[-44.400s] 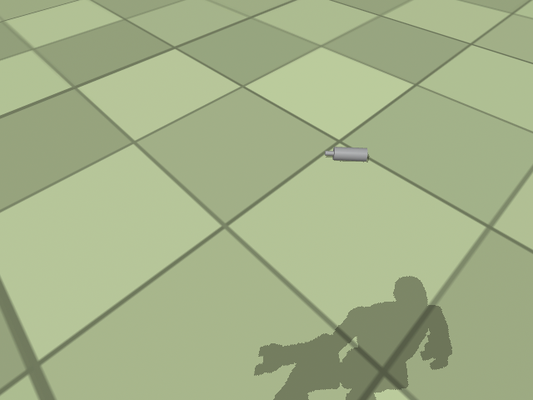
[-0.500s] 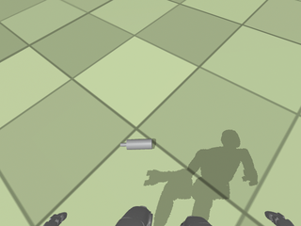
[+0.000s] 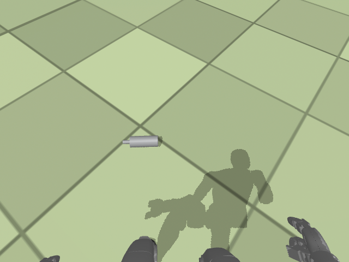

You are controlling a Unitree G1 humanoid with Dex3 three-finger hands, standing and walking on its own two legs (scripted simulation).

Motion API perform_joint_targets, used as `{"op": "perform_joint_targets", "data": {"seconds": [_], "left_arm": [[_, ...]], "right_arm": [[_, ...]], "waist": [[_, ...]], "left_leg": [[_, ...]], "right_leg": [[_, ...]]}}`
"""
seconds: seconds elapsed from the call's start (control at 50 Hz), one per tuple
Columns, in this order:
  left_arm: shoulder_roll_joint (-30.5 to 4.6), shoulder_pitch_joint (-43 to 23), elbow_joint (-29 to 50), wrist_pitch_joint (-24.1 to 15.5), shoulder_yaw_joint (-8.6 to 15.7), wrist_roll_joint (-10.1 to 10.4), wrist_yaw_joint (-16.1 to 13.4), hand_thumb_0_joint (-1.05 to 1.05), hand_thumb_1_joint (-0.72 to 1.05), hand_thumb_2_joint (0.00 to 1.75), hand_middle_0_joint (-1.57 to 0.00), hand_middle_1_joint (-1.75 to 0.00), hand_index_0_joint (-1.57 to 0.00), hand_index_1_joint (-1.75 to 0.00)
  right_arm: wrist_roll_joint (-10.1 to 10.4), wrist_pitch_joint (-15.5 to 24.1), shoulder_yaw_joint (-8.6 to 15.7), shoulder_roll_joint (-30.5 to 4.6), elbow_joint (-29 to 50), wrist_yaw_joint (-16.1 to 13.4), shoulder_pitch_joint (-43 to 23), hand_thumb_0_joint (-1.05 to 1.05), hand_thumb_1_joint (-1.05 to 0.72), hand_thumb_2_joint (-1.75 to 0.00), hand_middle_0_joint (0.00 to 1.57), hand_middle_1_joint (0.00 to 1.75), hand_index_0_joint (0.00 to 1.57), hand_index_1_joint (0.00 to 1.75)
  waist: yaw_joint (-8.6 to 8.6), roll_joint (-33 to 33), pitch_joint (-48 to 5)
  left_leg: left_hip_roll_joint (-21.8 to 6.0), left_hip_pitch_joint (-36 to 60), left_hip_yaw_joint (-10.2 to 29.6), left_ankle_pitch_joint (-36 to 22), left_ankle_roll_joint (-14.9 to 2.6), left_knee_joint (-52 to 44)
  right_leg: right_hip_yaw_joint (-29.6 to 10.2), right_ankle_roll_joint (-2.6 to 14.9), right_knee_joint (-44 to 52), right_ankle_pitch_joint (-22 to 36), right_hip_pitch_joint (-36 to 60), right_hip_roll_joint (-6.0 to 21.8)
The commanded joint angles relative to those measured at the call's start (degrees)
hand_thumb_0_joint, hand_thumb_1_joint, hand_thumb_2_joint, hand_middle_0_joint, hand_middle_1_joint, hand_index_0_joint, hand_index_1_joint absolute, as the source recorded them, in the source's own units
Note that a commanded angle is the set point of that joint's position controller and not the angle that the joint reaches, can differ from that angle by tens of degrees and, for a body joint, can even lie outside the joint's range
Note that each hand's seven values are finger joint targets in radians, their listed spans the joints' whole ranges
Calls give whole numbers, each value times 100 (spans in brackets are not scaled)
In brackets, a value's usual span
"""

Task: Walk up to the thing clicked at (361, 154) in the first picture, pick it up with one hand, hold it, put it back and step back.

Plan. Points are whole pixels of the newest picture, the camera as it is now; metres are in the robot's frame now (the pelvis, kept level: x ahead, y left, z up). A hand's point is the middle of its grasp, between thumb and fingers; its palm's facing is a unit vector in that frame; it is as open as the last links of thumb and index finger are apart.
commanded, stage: step back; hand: left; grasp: from above
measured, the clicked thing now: (140, 141) +0.81 +0.23 -0.72
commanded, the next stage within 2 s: stand in 1.66 s
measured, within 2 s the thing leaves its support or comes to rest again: neither
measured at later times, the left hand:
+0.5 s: hand out of the picture -0.07 +0.25 -0.14, palm faces +0.08 -0.91 -0.41, open 7.4 cm
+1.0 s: hand out of the picture -0.27 +0.22 -0.14, palm faces +0.10 -0.91 -0.40, open 7.4 cm
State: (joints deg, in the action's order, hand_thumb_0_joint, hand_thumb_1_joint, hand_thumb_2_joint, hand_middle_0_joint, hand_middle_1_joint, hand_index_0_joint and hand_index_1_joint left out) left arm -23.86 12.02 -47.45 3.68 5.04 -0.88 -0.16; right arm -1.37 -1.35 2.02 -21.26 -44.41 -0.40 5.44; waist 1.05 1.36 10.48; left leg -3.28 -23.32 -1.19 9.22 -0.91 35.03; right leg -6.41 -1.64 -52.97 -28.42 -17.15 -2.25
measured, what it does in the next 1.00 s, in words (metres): walks backwards: right foot, then left foot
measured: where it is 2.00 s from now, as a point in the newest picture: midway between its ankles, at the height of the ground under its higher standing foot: outside the picture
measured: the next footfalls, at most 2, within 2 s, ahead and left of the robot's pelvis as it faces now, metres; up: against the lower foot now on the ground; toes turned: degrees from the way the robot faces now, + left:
right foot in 0.06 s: -0.02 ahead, -0.15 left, +0.00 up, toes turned +2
left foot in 0.40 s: -0.14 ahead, +0.09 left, +0.00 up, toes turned +5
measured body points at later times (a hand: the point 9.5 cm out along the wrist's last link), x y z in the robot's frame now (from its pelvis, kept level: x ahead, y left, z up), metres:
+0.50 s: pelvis -0.18 -0.03 +0.00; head -0.13 -0.02 +0.44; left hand -0.08 +0.30 -0.11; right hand -0.10 -0.34 -0.12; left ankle -0.18 +0.09 -0.72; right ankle -0.11 -0.15 -0.68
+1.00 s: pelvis -0.28 -0.05 +0.01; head -0.27 -0.06 +0.45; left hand -0.27 +0.27 -0.11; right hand -0.18 -0.36 -0.12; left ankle -0.25 +0.07 -0.72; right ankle -0.27 -0.18 -0.72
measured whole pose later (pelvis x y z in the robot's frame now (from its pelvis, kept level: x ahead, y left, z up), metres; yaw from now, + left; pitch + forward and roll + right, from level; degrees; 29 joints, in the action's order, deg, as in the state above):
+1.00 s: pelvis -0.28 -0.05 +0.01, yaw +5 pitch -3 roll +2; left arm -21.7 14.6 -56.2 0.0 3.2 -2.1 0.9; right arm -1.7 -0.2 3.3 -22.1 -56.8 1.1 13.4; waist 2.4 0.4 3.8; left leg 2.6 -14.4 1.9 14.3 0.1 31.7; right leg -1.8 0.1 -37.4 -21.1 -13.5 2.4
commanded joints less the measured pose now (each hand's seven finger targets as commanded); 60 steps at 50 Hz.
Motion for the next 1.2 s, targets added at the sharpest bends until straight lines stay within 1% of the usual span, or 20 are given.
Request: {"op": "perform_joint_targets", "data": {"seconds": [0.0, 0.04, 0.06, 0.08, 0.14, 0.28, 0.36, 0.38, 0.42, 0.52, 0.58, 0.66, 0.7, 0.72, 0.78, 0.92, 1.0, 1.12, 1.14, 1.18], "left_arm": [[-843, 1028, 6, -180, 328, -12, 18, 0, 90, 90, -20, -30, -20, -30], [-1121, 1112, -78, -185, 444, -157, 31, 0, 90, 90, -20, -30, -20, -30], [-1786, 825, 170, -177, 582, -196, 33, 0, 90, 90, -20, -30, -20, -30], [-2198, 114, 471, -179, 624, -222, -23, 0, 90, 90, -20, -30, -20, -30], [-1328, -962, 679, -281, 391, -183, -96, 0, 90, 90, -20, -30, -20, -30], [-1218, -169, 662, -219, 349, -186, -201, 0, 90, 90, -20, -30, -20, -30], [-1136, -412, 715, -95, 238, -43, -163, 0, 90, 90, -20, -30, -20, -30], [-929, -252, 725, -78, 157, -40, -144, 0, 90, 90, -20, -30, -20, -30], [-1037, -799, 799, -79, 269, -7, -209, 0, 90, 90, -20, -30, -20, -30], [-940, -82, 353, -76, 255, 34, -126, 0, 90, 90, -20, -30, -20, -30], [-845, -325, 328, -225, 219, -46, -21, 0, 90, 90, -20, -30, -20, -30], [-778, 350, -313, -456, 213, -90, -30, 0, 90, 90, -20, -30, -20, -30], [-1519, 286, -226, -545, 408, -231, -69, 0, 90, 90, -20, -30, -20, -30], [-1931, -210, -118, -529, 456, -224, -71, 0, 90, 90, -20, -30, -20, -30], [-1242, -635, -114, -669, 260, -157, -94, 0, 90, 90, -20, -30, -20, -30], [-1129, -326, -286, -531, 136, -135, 27, 0, 90, 90, -20, -30, -20, -30], [-1044, -238, -442, -527, 122, -19, 46, 0, 90, 90, -20, -30, -20, -30], [-748, 278, -816, -686, 126, -45, 27, 0, 90, 90, -20, -30, -20, -30], [-913, 434, -873, -703, 176, -103, -13, 0, 90, 90, -20, -30, -20, -30], [-1758, 458, -819, -719, 373, -178, -41, 0, 90, 90, -20, -30, -20, -30]], "right_arm": [[-10, -45, 556, -1764, 359, -85, -14, 0, -90, -90, 20, 30, 20, 30], [43, -100, 468, -1429, 363, -71, 70, 0, -90, -90, 20, 30, 20, 30], [120, -65, 408, -1082, 541, -109, -361, 0, -90, -90, 20, 30, 20, 30], [50, -98, 510, -1329, 515, -183, -343, 0, -90, -90, 20, 30, 20, 30], [131, -57, 463, -1310, 36, -146, 515, 0, -90, -90, 20, 30, 20, 30], [1, 31, 344, -1131, 69, -134, 538, 0, -90, -90, 20, 30, 20, 30], [-18, 83, 403, -1109, -327, -107, 1323, 0, -90, -90, 20, 30, 20, 30], [-59, 93, 483, -1362, -312, -115, 1240, 0, -90, -90, 20, 30, 20, 30], [-45, 71, 637, -2340, -42, -53, 768, 0, -90, -90, 20, 30, 20, 30], [-71, 150, 411, -1548, -46, -172, 142, 0, -90, -90, 20, 30, 20, 30], [-121, 163, 442, -1470, -127, -128, 438, 0, -90, -90, 20, 30, 20, 30], [-103, 20, 436, -1523, -231, -44, 310, 0, -90, -90, 20, 30, 20, 30], [-21, 43, 248, -895, -14, -16, 138, 0, -90, -90, 20, 30, 20, 30], [-45, 47, 389, -1240, -134, -84, -80, 0, -90, -90, 20, 30, 20, 30], [53, 154, 329, -1120, -455, 10, 204, 0, -90, -90, 20, 30, 20, 30], [-52, 351, 399, -1046, -738, 86, 468, 0, -90, -90, 20, 30, 20, 30], [-61, 409, 555, -1746, -704, 97, 542, 0, -90, -90, 20, 30, 20, 30], [-12, 271, 379, -1267, -682, 118, 119, 0, -90, -90, 20, 30, 20, 30], [36, 239, 328, -1091, -622, 112, 57, 0, -90, -90, 20, 30, 20, 30], [5, 208, 310, -955, -561, 33, 28, 0, -90, -90, 20, 30, 20, 30]], "waist": [[60, -1377, -1660], [101, -549, -1245], [402, 1369, -807], [376, 1561, -312], [-376, 576, -294], [214, 1073, -1023], [-118, 766, -1432], [-31, 159, -1464], [-348, -1423, -1271], [144, -765, -1202], [-209, -1032, -1143], [33, -975, -1257], [193, 831, -921], [265, 851, -511], [-72, 272, -342], [-62, 585, -614], [-118, -650, -750], [192, -997, -953], [294, -660, -1041], [421, 758, -490]], "left_leg": [[-959, 778, 1231, 206, -908, -933], [-337, -598, 976, 1688, -314, -289], [915, -1177, 487, 2248, 50, 1374], [719, -719, 980, 2454, 212, 2778], [1042, -381, 1066, 1628, 152, 3510], [598, -399, 455, 2191, 201, 1396], [563, 985, -68, 402, 8, -1236], [-103, 1462, 981, 2, -230, -1318], [-2057, 490, 3257, -1253, -1734, -1596], [-1100, 879, 1490, -1520, -1221, -928], [-1008, 1296, 1596, 366, -1184, -1138], [-621, 539, 981, 1210, -761, -435], [487, -1298, 562, 2192, -25, 876], [237, -436, 1095, 2283, 108, 1513], [422, -319, 1021, 1419, 94, 1508], [520, 1545, 255, 1017, -12, -1173], [-1388, 994, 3059, 3714, -1211, -2318], [-449, 327, 1357, 1577, -530, -1258], [-214, -159, 1103, 1574, -311, -771], [595, -1175, 677, 2299, 36, 1294]], "right_leg": [[753, 264, 2208, 711, 789, 124], [-96, 594, 2881, 271, 1164, 529], [-2151, 1286, 3778, -609, 64, 1899], [-3077, 1969, 4387, -867, -1468, 2906], [-707, 1247, 3307, 1216, -1266, 1622], [-587, 1314, 2539, 3232, 1023, 1803], [-239, 884, 1684, 3077, 725, 1488], [-93, 617, 1279, 2301, -74, 1199], [295, 209, -949, -941, -718, 57], [-241, 266, -1670, -68, -859, -158], [90, 134, 179, -250, -657, 89], [673, 391, 3421, 817, 1135, -39], [-2419, 1025, 3927, -1371, 1091, 1630], [-3166, 1652, 4217, -2185, -779, 2504], [-1441, 1112, 3645, -374, -181, 1514], [-482, 858, 2937, 270, -376, 1197], [550, 347, 722, -193, -653, 369], [874, 384, 2858, 902, 1036, 151], [508, 474, 3032, 909, 1563, 311], [-2367, 1299, 4279, -1688, 1083, 2319]]}}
